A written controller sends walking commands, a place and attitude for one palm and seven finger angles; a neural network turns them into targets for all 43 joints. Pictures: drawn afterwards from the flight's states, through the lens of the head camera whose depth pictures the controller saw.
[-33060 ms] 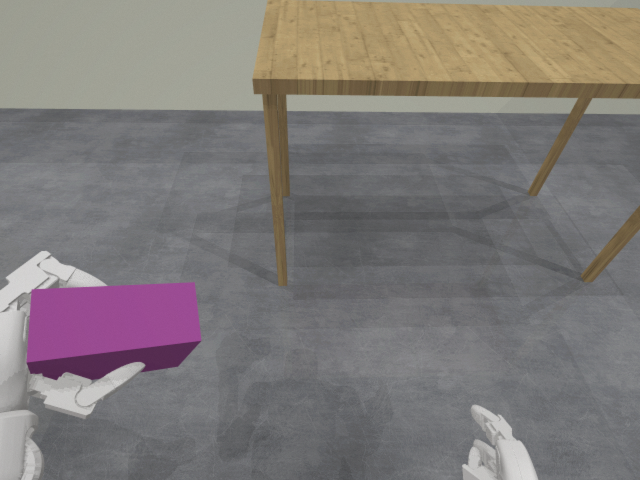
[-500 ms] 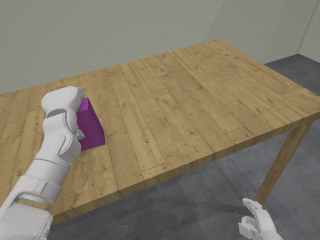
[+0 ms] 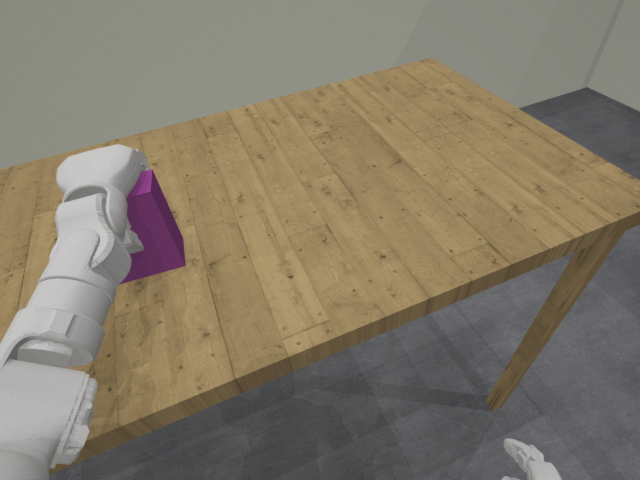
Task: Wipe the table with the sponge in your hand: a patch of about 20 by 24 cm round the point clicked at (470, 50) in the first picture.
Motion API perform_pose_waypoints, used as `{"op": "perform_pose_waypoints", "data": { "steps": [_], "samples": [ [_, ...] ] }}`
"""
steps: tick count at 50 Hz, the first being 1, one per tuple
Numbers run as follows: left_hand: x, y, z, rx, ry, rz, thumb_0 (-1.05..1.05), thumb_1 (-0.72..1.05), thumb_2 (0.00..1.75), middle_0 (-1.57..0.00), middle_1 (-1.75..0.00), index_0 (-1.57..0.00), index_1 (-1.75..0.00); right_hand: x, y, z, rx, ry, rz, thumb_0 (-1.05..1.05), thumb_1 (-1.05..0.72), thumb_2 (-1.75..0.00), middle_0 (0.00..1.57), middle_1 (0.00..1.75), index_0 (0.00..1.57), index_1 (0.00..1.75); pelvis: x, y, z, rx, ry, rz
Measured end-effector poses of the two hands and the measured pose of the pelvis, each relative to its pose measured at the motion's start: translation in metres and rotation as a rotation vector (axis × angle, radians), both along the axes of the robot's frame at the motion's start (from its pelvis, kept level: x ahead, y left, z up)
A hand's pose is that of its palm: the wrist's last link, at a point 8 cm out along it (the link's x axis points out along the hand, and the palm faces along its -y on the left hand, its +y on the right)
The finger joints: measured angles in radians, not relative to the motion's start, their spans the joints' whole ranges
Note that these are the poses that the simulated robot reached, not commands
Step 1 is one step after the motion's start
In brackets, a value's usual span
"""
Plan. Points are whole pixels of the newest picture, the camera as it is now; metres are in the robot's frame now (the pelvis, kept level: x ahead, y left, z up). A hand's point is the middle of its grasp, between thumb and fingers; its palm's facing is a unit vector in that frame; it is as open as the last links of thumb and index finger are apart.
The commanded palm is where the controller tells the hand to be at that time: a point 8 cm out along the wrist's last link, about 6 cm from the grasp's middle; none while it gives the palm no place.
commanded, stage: wipe forward along the middle lane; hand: left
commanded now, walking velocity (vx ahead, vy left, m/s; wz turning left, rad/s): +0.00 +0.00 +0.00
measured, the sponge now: (136, 241) +0.39 +0.28 +0.11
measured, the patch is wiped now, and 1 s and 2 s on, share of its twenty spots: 0.95 0.95 0.95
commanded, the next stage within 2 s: slide back across to the first lane in 0.24 s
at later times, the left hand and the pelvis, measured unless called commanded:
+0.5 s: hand (109, 189) +0.44 +0.31 +0.16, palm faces -0.05 -0.03 -1.00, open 10.0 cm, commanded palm +0.41 +0.32 +0.21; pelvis +0.02 +0.03 +0.01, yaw +0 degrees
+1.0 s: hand (47, 207) +0.40 +0.38 +0.17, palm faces -0.04 -0.04 -1.00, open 10.0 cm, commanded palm +0.38 +0.37 +0.23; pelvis +0.04 +0.05 +0.01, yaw +2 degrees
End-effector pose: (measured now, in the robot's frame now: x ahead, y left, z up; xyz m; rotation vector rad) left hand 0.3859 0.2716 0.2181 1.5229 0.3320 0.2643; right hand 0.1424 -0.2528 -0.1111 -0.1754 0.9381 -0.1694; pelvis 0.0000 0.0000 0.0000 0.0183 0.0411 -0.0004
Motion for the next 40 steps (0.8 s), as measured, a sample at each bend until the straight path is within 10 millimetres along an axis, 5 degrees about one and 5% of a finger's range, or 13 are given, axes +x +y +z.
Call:
{"op": "perform_pose_waypoints", "data": {
  "steps": [18,25,40],
  "samples": [
    [0.039,0.026,0.002,0.021,0.052,0.001,0.0,-0.53,1.09,-0.75,-1.34,-0.77,-1.33,-0.016,0.017,-0.002,-0.019,0.078,-0.029,0.01,-0.91,-0.9,0.21,0.3,0.21,0.3,0.008,0.019,0.004,-0.011,0.048,0.003],
    [0.04,0.037,0.0,0.0,0.009,-0.024,0.0,-0.53,1.09,-0.74,-1.34,-0.77,-1.33,-0.016,0.024,-0.003,-0.01,0.105,-0.038,0.01,-0.91,-0.9,0.21,0.3,0.21,0.3,0.017,0.028,0.005,-0.015,0.047,-0.008],
    [0.015,0.076,0.005,-0.003,-0.023,0.063,0.0,-0.52,1.09,-0.72,-1.37,-0.75,-1.35,0.062,0.059,0.019,0.016,-0.047,0.07,0.01,-0.91,-0.9,0.21,0.3,0.21,0.3,0.03,0.045,0.007,-0.023,0.008,0.005]
  ]
}}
